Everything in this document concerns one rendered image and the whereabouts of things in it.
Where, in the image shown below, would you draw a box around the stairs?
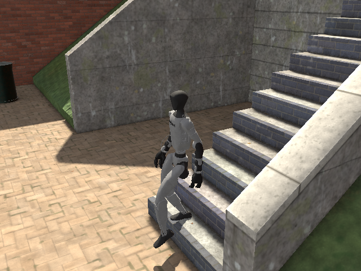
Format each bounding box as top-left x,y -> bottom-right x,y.
148,0 -> 361,271

